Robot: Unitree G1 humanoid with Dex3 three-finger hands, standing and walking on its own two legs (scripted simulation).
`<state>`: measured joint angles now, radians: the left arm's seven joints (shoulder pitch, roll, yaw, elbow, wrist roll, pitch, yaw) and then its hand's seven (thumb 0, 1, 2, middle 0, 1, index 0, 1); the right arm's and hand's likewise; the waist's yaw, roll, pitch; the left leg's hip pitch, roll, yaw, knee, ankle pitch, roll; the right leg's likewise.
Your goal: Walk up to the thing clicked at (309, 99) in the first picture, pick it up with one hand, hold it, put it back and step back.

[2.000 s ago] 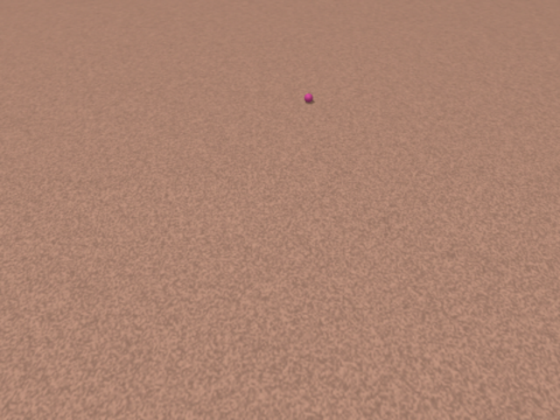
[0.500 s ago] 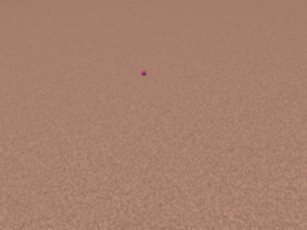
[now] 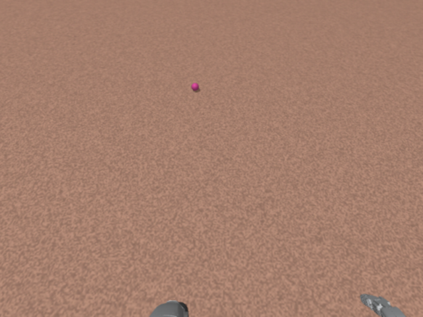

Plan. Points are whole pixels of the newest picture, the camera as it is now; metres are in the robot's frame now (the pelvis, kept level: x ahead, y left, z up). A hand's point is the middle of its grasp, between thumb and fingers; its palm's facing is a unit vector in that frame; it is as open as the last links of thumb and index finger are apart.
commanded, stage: walk up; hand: left
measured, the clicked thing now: (195, 86) +1.71 +0.23 -0.72
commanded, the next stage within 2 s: none
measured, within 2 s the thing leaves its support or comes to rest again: neither
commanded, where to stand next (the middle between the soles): +1.33 +0.01 m, yaw -3 degrees
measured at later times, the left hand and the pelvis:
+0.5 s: hand (139, 189) +0.41 +0.23 -0.10, palm faces -0.02 -0.90 -0.43, open 7.3 cm; pelvis +0.30 -0.05 +0.00, yaw -1 degrees
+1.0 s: hand (137, 144) +0.59 +0.28 -0.14, palm faces -0.06 -0.94 -0.34, open 7.4 cm; pelvis +0.55 +0.01 +0.02, yaw -1 degrees
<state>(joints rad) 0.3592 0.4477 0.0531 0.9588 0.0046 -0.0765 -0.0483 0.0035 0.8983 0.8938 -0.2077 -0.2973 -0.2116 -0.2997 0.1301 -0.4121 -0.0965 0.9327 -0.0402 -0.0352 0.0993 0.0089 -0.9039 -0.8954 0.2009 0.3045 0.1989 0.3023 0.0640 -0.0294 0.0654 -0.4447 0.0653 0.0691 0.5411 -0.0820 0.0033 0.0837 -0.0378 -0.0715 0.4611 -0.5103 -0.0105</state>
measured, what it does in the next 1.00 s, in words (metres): walks ahead: right foot, then left foot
